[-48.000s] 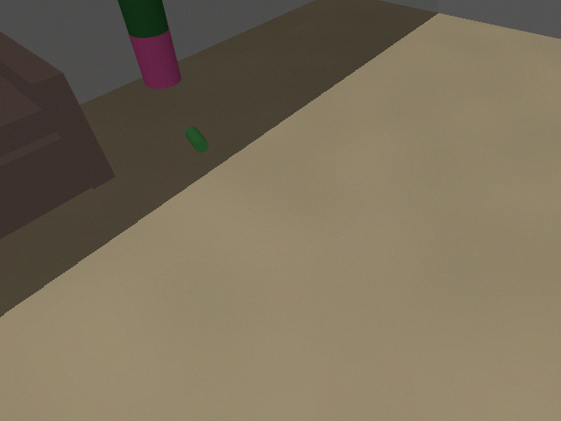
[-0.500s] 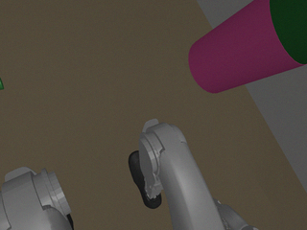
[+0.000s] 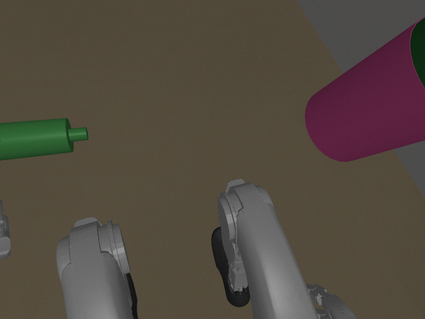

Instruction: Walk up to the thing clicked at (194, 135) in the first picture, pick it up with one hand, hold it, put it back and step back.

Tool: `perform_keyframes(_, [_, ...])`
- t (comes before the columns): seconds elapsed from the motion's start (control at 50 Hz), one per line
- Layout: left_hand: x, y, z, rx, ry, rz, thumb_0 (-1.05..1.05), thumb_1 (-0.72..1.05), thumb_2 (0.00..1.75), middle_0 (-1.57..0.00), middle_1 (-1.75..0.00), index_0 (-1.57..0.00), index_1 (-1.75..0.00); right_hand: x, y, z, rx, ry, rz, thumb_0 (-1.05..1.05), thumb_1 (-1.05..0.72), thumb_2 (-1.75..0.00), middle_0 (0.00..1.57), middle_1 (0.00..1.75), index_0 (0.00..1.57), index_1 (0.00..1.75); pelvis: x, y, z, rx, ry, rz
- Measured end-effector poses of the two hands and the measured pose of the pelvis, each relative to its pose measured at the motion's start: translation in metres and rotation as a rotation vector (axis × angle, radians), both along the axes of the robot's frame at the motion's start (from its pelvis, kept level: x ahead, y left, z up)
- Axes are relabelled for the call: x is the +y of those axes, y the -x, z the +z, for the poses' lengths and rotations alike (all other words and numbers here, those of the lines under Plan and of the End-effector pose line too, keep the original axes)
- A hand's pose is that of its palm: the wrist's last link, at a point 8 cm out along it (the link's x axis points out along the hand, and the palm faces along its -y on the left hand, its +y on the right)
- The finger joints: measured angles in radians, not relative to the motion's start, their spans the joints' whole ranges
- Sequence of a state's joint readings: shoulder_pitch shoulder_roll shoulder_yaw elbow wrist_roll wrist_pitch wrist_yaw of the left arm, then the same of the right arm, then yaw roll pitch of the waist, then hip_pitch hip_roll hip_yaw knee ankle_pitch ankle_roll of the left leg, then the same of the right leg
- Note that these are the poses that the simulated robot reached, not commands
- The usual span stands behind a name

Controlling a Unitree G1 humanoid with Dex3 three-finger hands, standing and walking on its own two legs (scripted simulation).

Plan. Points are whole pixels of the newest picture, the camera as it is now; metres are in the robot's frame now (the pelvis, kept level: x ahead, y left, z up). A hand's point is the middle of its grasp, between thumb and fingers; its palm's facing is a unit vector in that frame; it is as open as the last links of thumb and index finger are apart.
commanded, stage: withdraw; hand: left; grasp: from above
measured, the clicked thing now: (40, 138) +0.52 +0.28 -0.30
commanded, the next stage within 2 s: home in 0.44 s
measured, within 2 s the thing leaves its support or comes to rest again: neither
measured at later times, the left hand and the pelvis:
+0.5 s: hand (7, 127) +0.49 +0.29 -0.15, palm faces -0.45 -0.06 -0.89, open 13.9 cm; pelvis -0.02 +0.00 +0.00, yaw +1 degrees
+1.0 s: hand out of the picture +0.43 +0.31 -0.04, palm faces -0.34 -0.47 -0.81, open 10.3 cm; pelvis +0.00 +0.00 +0.07, yaw +3 degrees
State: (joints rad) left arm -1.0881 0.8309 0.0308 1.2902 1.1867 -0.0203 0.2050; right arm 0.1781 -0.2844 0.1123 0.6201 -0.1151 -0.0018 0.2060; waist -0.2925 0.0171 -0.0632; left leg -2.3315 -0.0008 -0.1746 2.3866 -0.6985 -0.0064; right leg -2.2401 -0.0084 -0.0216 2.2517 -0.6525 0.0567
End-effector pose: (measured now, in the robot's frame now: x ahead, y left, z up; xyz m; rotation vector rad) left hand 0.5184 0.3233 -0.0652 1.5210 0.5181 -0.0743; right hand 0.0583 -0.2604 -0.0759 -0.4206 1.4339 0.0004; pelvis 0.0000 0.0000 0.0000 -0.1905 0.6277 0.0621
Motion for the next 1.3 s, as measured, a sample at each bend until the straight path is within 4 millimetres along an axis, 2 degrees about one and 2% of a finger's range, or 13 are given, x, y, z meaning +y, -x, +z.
perform_keyframes(0.1, [-0.006, 0.009, 0.031, 0.107, 0.028, -0.030, 0.00, -0.54, 1.04, -0.10, -1.02, -0.08, -1.04, -0.007, -0.005, 0.011, -0.021, 0.020, -0.010, 0.00, -0.91, -0.91, 0.20, 0.30, 0.20, 0.30, -0.002, 0.007, 0.019, -0.008, -0.017, 0.015])
perform_keyframes(0.18, [-0.011, 0.013, 0.039, 0.147, 0.059, -0.075, 0.00, -0.53, 1.03, -0.12, -1.01, -0.10, -1.03, -0.016, 0.000, 0.021, -0.015, 0.068, 0.001, 0.00, -0.91, -0.91, 0.20, 0.30, 0.20, 0.30, -0.005, 0.013, 0.026, -0.021, -0.023, 0.019])
perform_keyframes(0.26, [-0.013, 0.017, 0.031, 0.155, 0.079, -0.113, 0.00, -0.51, 1.02, -0.13, -1.00, -0.11, -1.02, -0.025, 0.010, 0.026, 0.010, 0.124, 0.012, 0.00, -0.91, -0.91, 0.20, 0.30, 0.20, 0.30, -0.006, 0.017, 0.025, -0.032, -0.023, 0.019])
perform_keyframes(0.34, [-0.018, 0.021, 0.010, 0.154, 0.082, -0.154, 0.00, -0.50, 1.01, -0.14, -0.99, -0.13, -1.01, -0.028, 0.024, 0.026, 0.049, 0.160, 0.014, 0.00, -0.91, -0.91, 0.20, 0.30, 0.20, 0.30, -0.006, 0.019, 0.018, -0.036, -0.020, 0.015])
perform_keyframes(0.44, [-0.028, 0.023, -0.018, 0.117, 0.078, -0.193, 0.00, -0.51, 1.01, -0.14, -0.98, -0.13, -1.00, -0.023, 0.040, 0.019, 0.090, 0.162, 0.004, 0.00, -0.91, -0.91, 0.20, 0.30, 0.20, 0.30, -0.005, 0.019, 0.006, -0.039, -0.015, 0.014])
perform_keyframes(0.52, [-0.028, 0.020, -0.029, 0.067, 0.070, -0.169, 0.00, -0.52, 1.02, -0.14, -0.99, -0.12, -1.01, -0.015, 0.047, 0.010, 0.093, 0.143, -0.016, 0.00, -0.91, -0.91, 0.20, 0.30, 0.20, 0.30, -0.004, 0.019, -0.003, -0.039, -0.011, 0.013])
perform_keyframes(0.62, [-0.018, 0.010, -0.026, 0.023, 0.041, -0.111, 0.00, -0.53, 1.00, -0.15, -0.97, -0.13, -0.99, -0.004, 0.050, -0.001, 0.083, 0.106, -0.045, 0.00, -0.91, -0.90, 0.20, 0.30, 0.20, 0.30, -0.003, 0.016, -0.009, -0.025, -0.011, 0.010])
perform_keyframes(0.74, [-0.003, 0.002, 0.000, 0.004, 0.056, -0.026, 0.00, -0.40, 0.93, -0.20, -0.81, -0.18, -0.83, 0.007, 0.042, -0.003, 0.070, 0.061, -0.081, 0.00, -0.90, -0.90, 0.20, 0.30, 0.20, 0.30, 0.000, 0.010, -0.001, 0.003, -0.009, 0.011])
perform_keyframes(0.84, [0.004, 0.019, 0.025, 0.028, 0.149, 0.036, 0.00, -0.17, 0.91, -0.22, -0.69, -0.20, -0.70, 0.009, 0.027, 0.009, 0.052, 0.033, -0.102, 0.00, -0.90, -0.90, 0.20, 0.30, 0.20, 0.30, 0.003, 0.006, 0.020, 0.021, -0.010, 0.021])
perform_keyframes(0.92, [0.007, 0.050, 0.052, 0.033, 0.271, 0.082, 0.00, 0.07, 0.90, -0.22, -0.59, -0.21, -0.60, 0.005, 0.006, 0.027, 0.027, 0.022, -0.098, 0.00, -0.90, -0.90, 0.20, 0.30, 0.20, 0.30, 0.005, 0.003, 0.045, 0.028, -0.017, 0.029])
perform_keyframes(1.0, [0.007, 0.088, 0.083, 0.020, 0.396, 0.138, 0.00, 0.29, 0.89, -0.22, -0.49, -0.21, -0.50, 0.001, -0.027, 0.050, -0.045, 0.023, -0.074, 0.00, -0.90, -0.90, 0.20, 0.30, 0.20, 0.30, 0.005, 0.002, 0.074, 0.018, -0.031, 0.035])
perform_keyframes(1.18, [-0.008, 0.167, 0.155, -0.011, 0.629, 0.318, 0.01, 0.71, 0.88, -0.21, -0.34, -0.21, -0.34, 0.011, -0.121, 0.124, -0.332, -0.013, 0.018, 0.00, -0.90, -0.90, 0.20, 0.30, 0.20, 0.30, -0.001, -0.001, 0.147, -0.044, -0.068, 0.053])
perform_keyframes(1.3, [-0.028, 0.206, 0.200, -0.023, 0.779, 0.469, 0.01, 0.83, 0.89, -0.21, -0.31, -0.21, -0.31, 0.028, -0.164, 0.182, -0.512, -0.068, 0.043, 0.00, -0.90, -0.90, 0.20, 0.30, 0.20, 0.30, -0.006, -0.008, 0.194, -0.102, -0.091, 0.066])
